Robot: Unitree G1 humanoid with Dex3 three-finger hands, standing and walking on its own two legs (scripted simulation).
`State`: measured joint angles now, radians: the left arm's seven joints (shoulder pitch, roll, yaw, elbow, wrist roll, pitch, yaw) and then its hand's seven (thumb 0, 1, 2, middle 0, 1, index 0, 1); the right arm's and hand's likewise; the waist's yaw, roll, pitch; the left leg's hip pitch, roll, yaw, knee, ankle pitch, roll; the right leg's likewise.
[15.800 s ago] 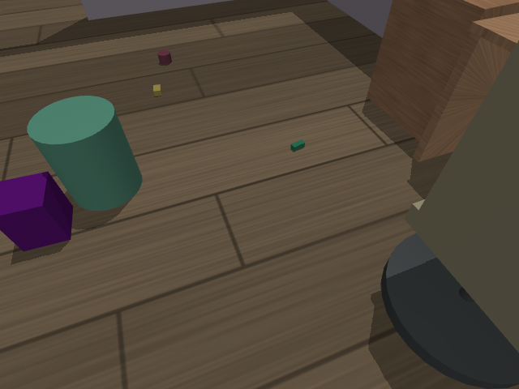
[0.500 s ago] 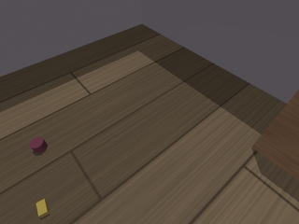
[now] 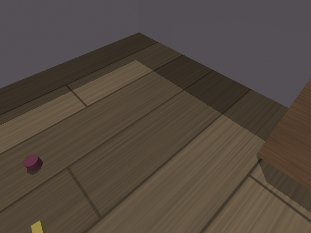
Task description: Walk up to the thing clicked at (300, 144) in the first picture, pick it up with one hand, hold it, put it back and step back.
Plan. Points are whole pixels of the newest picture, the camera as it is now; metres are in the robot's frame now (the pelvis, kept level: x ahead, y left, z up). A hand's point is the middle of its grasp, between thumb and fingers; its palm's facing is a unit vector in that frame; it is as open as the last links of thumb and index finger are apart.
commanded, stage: walk up
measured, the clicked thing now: out of the picture +0.08 -0.41 -0.77
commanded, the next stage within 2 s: none
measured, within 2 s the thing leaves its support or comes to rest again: neither
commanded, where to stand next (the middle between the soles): +1.52 -0.01 m, yaw +0 degrees
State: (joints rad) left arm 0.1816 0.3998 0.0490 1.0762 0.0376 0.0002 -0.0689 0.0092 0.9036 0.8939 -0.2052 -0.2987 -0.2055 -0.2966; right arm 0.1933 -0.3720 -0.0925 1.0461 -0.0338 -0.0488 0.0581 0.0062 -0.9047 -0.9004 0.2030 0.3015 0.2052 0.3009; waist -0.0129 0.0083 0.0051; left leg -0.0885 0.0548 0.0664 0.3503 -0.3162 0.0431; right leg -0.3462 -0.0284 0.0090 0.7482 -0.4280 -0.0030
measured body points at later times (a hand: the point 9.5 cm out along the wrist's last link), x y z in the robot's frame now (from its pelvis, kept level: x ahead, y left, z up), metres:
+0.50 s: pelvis +0.20 -0.07 -0.01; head +0.20 -0.08 +0.44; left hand +0.21 +0.25 -0.12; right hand +0.29 -0.39 -0.13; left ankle +0.33 +0.08 -0.70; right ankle +0.12 -0.17 -0.75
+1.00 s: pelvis +0.51 -0.06 -0.02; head +0.52 -0.06 +0.43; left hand +0.63 +0.27 -0.11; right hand +0.54 -0.38 -0.13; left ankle +0.41 +0.07 -0.75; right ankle +0.67 -0.20 -0.73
